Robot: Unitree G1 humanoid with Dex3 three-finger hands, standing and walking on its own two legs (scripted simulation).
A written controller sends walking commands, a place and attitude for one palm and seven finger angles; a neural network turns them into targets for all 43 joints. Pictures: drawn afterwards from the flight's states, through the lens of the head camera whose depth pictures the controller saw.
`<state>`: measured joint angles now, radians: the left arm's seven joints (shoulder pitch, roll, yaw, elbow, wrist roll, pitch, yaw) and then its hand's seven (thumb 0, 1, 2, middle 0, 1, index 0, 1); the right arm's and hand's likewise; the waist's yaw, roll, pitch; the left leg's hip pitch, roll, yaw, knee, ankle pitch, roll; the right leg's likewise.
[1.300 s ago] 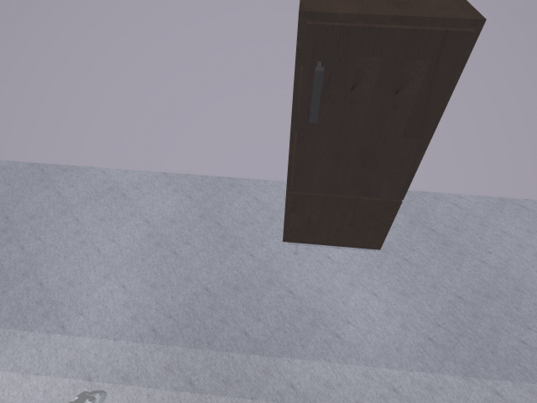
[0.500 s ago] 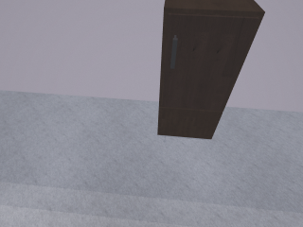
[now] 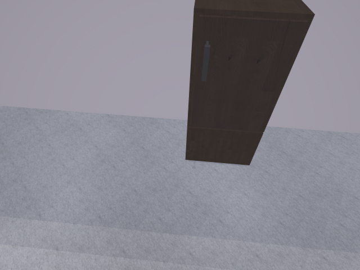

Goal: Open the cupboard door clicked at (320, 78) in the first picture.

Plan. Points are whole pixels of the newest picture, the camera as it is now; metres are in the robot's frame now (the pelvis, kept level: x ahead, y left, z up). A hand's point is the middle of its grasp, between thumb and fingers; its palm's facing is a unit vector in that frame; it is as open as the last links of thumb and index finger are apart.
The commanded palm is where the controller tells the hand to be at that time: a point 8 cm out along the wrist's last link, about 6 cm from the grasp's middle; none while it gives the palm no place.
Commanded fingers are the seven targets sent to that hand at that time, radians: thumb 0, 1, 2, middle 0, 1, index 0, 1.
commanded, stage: look at it before walking up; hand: left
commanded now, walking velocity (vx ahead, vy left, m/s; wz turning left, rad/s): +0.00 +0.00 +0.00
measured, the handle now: (205, 61) +0.91 -0.06 +0.01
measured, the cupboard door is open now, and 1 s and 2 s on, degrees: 0 0 0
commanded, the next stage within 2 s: walk to a spot facing it in 0.14 s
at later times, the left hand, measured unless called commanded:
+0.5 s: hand out of the picture +0.07 +0.22 -0.17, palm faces -0.09 -0.95 -0.30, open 7.4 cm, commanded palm none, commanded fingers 0.00 0.90 0.90 -0.20 -0.30 -0.20 -0.30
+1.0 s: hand out of the picture +0.09 +0.19 -0.17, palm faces -0.27 -0.93 -0.24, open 7.4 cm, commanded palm none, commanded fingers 0.00 0.90 0.90 -0.20 -0.30 -0.20 -0.30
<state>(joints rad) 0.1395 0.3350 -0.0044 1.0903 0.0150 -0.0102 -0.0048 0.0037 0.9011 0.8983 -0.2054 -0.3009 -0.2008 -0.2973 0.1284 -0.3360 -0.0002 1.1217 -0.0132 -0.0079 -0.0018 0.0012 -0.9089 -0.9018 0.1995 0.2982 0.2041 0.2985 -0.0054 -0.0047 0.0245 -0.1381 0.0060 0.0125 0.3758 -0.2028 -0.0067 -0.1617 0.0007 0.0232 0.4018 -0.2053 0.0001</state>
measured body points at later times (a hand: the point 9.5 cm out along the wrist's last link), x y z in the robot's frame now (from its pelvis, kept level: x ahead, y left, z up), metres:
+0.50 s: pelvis +0.00 +0.00 -0.01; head +0.02 -0.01 +0.44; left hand +0.08 +0.27 -0.15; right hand +0.07 -0.28 -0.15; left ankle +0.00 +0.12 -0.74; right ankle +0.01 -0.12 -0.74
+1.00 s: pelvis -0.02 +0.01 -0.01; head +0.02 +0.00 +0.44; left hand +0.10 +0.24 -0.15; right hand -0.01 -0.28 -0.14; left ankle +0.00 +0.15 -0.71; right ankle +0.00 -0.10 -0.74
